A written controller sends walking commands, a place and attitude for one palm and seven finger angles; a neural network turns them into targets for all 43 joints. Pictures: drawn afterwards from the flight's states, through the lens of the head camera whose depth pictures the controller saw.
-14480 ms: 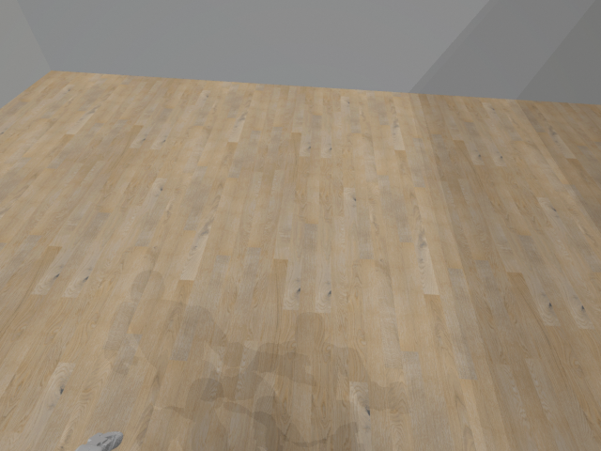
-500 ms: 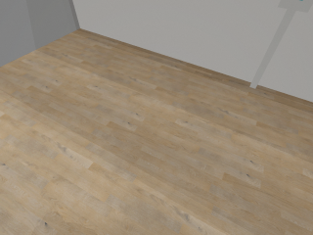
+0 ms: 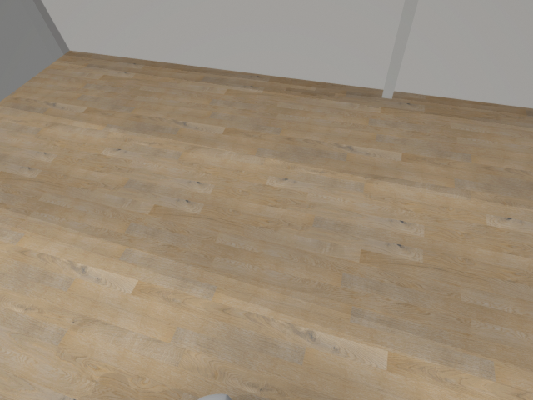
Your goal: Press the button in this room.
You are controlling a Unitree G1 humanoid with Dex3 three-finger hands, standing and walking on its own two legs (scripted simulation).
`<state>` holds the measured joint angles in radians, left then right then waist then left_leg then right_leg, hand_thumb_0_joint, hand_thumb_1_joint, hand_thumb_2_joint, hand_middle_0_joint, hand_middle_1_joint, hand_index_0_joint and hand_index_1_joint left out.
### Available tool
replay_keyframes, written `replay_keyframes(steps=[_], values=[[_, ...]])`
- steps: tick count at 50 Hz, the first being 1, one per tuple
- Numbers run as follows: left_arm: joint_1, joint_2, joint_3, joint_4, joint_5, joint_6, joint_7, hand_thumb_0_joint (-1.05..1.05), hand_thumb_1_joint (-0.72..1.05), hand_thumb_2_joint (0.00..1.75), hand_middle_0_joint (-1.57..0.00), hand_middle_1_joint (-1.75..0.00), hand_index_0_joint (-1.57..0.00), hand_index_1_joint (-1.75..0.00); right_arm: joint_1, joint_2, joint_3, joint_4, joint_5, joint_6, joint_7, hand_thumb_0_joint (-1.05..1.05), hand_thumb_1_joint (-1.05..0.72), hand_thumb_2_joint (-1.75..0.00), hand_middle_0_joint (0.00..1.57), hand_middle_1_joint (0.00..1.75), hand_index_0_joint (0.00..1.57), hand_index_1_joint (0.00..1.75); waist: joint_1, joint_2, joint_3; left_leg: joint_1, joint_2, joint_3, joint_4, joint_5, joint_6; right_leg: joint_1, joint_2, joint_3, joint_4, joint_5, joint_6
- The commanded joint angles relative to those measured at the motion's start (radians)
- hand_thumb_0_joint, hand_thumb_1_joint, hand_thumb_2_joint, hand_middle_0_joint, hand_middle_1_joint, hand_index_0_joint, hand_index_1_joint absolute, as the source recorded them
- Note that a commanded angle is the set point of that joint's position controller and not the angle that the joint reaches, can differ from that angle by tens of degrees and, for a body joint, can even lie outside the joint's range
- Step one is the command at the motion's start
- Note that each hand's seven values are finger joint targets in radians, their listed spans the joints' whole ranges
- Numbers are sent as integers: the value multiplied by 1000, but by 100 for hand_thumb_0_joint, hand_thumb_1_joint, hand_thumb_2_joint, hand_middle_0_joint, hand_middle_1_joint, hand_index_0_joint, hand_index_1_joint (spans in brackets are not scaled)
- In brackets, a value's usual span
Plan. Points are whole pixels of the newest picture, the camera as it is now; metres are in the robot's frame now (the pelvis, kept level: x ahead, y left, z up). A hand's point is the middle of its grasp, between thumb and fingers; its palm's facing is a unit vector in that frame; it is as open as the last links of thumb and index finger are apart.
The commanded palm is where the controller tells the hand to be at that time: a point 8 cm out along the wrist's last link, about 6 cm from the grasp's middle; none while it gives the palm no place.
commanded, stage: turn or walk to find it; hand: left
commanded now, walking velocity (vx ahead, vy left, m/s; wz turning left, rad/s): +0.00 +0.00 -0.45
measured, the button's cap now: out of the picture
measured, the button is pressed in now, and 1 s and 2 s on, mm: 0 0 0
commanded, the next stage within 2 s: none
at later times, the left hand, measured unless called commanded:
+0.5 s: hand out of the picture +0.06 +0.18 -0.15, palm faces +0.00 -0.98 -0.18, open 7.3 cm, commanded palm none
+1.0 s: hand (163, 353) +0.20 +0.22 -0.13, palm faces +0.09 -0.96 -0.27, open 7.3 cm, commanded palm none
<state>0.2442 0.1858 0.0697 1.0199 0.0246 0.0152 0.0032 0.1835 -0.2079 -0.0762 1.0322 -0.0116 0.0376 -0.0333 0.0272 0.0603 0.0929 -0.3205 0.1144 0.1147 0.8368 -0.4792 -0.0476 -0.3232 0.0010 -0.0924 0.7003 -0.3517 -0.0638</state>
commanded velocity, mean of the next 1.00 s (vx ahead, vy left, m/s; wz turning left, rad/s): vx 0.08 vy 0.00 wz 0.24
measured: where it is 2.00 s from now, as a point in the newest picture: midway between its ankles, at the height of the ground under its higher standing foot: outside the picture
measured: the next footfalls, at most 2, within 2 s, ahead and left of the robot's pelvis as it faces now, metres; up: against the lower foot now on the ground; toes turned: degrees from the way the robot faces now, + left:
left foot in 0.54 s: +0.18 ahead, +0.13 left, +0.00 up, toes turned +0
right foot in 1.04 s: +0.15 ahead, -0.11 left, +0.00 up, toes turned +3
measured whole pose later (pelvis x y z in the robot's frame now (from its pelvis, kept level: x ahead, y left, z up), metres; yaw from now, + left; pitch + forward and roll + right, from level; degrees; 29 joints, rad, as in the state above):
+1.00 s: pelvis +0.10 +0.01 +0.02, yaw +5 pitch +0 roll +0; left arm 0.10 0.21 0.05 0.97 0.01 0.03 0.03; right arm 0.27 -0.19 -0.06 1.04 -0.02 0.03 -0.01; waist -0.04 0.03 0.06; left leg -0.32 -0.05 -0.08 0.48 -0.16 0.01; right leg -0.32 -0.03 -0.03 0.69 -0.39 0.05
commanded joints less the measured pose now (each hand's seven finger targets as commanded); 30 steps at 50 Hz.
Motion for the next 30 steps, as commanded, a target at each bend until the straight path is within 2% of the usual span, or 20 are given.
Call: replay_keyframes(steps=[1, 2, 4, 6, 8, 12, 15, 19, 21, 23, 25, 26, 27, 28, 29, 30], values=[[73, 175, 40, -46, -7, -5, 26, 0, 90, 90, -20, -30, -20, -30, -53, -73, -12, -101, -1, -7, -1, 0, -90, -90, 20, 30, 20, 30, 15, -241, -57, -261, -21, -140, 353, -17, 9, 156, -321, 461, -388, 442, -112], [52, 161, 30, -61, -9, -7, 23, 0, 90, 90, -20, -30, -20, -30, -56, -86, -13, -96, -7, -6, 5, 0, -90, -90, 20, 30, 20, 30, 10, -199, -46, -256, -14, -144, 363, 47, 0, 138, -287, 432, -401, 339, -95], [53, 150, 23, -63, -9, -23, 15, 0, 90, 90, -20, -30, -20, -30, -46, -88, -12, -94, -17, -11, 19, 0, -90, -90, 20, 30, 20, 30, 4, -155, -81, -260, -21, -135, 334, 127, -13, 182, -241, 402, -424, 217, -67], [79, 160, 24, -58, -9, -38, 12, 0, 90, 90, -20, -30, -20, -30, -51, -94, -13, -100, -20, -18, 29, 0, -90, -90, 20, 30, 20, 30, 10, -134, -106, -285, -22, -130, 313, 171, -20, 243, -231, 401, -448, 114, -63], [118, 162, 24, -48, -7, -50, 7, 0, 90, 90, -20, -30, -20, -30, -77, -94, -12, -110, -24, -26, 36, 0, -90, -90, 20, 30, 20, 30, 27, -145, -101, -322, -25, -127, 297, 199, -26, 281, -215, 416, -462, 71, -62], [179, 148, 16, -33, -4, -66, 4, 0, 90, 90, -20, -30, -20, -30, -116, -95, -9, -132, -24, -39, 41, 0, -90, -90, 20, 30, 20, 30, 37, -162, -58, -375, -20, -134, 260, 224, -32, 311, -216, 442, -484, 69, -69], [175, 118, 1, -21, -1, -73, 12, 0, 90, 90, -20, -30, -20, -30, -97, -81, 4, -119, -18, -37, 37, 0, -90, -90, 20, 30, 20, 30, 17, -163, -44, -339, -18, -132, 194, 216, -32, 293, -220, 386, -468, 263, -79], [177, 101, -20, 15, 0, -76, 23, 0, 90, 90, -20, -30, -20, -30, -98, -45, 30, -91, -1, -42, 31, 0, -90, -90, 20, 30, 20, 30, 15, -176, -70, -200, -37, -97, -29, 177, -26, 295, -213, 295, -416, 571, -84], [170, 103, -25, 36, 0, -74, 27, 0, 90, 90, -20, -30, -20, -30, -93, -27, 39, -74, 6, -49, 28, 0, -90, -90, 20, 30, 20, 30, 18, -188, -69, -123, -58, -78, -134, 173, -15, 296, -215, 260, -384, 698, -75], [162, 102, -30, 53, -5, -70, 32, 0, 90, 90, -20, -30, -20, -30, -61, -22, 48, -48, 9, -56, 22, 0, -90, -90, 20, 30, 20, 30, 8, -190, -67, -36, -72, -71, -240, 239, -1, 277, -197, 214, -343, 758, -52], [136, 103, -31, 58, -14, -62, 37, 0, 90, 90, -20, -30, -20, -30, 15, -37, 48, -11, 7, -64, 19, 0, -90, -90, 20, 30, 20, 30, -26, -158, -72, 111, -84, -64, -369, 417, 10, 215, -168, 163, -279, 665, -8], [147, 90, -33, 63, -14, -56, 38, 0, 90, 90, -20, -30, -20, -30, 66, -68, 42, 8, 5, -71, 19, 0, -90, -90, 20, 30, 20, 30, -34, -79, -89, 197, -51, -107, -398, 586, 26, 168, -138, 141, -206, 558, 18], [180, 64, -37, 60, -17, -51, 41, 0, 90, 90, -20, -30, -20, -30, 118, -117, 32, 21, -1, -77, 17, 0, -90, -90, 20, 30, 20, 30, -43, 47, -137, 318, 69, -230, -370, 820, 87, 61, -89, 93, -102, 357, 53], [191, 37, -45, 56, -21, -45, 45, 0, 90, 90, -20, -30, -20, -30, 145, -151, 24, 30, -1, -69, 14, 0, -90, -90, 20, 30, 20, 30, -38, 148, -137, 348, 195, -352, -382, 958, 179, -11, -36, 37, -22, -30, 85], [173, 35, -50, 55, -21, -39, 45, 0, 90, 90, -20, -30, -20, -30, 145, -146, 29, 37, 0, -58, 7, 0, -90, -90, 20, 30, 20, 30, -37, 206, -127, 288, 238, -410, -461, 951, 241, -6, -29, 37, 99, -262, 101], [135, 47, -47, 52, -17, -30, 46, 0, 90, 90, -20, -30, -20, -30, 139, -128, 35, 44, -2, -55, 0, 0, -90, -90, 20, 30, 20, 30, -41, 216, -105, 238, 222, -442, -500, 903, 255, -20, -46, 67, 172, -283, 102]])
